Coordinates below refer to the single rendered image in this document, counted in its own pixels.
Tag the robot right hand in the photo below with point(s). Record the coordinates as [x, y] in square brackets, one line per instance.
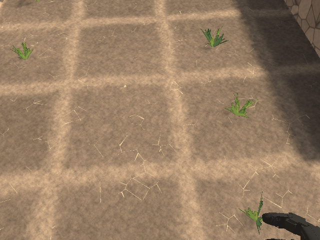
[292, 223]

